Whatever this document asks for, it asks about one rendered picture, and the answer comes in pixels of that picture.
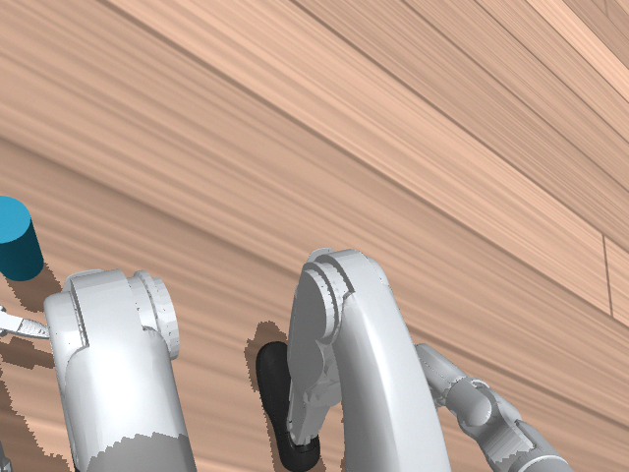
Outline right robot arm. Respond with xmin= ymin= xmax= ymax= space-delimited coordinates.
xmin=445 ymin=377 xmax=575 ymax=472

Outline right robot hand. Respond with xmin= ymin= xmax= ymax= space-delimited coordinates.
xmin=414 ymin=343 xmax=468 ymax=412

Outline right robot foot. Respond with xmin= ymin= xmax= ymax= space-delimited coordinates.
xmin=256 ymin=341 xmax=320 ymax=472

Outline left robot hand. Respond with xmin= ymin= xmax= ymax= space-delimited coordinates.
xmin=0 ymin=305 xmax=50 ymax=339

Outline can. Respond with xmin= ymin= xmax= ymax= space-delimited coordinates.
xmin=0 ymin=196 xmax=44 ymax=281

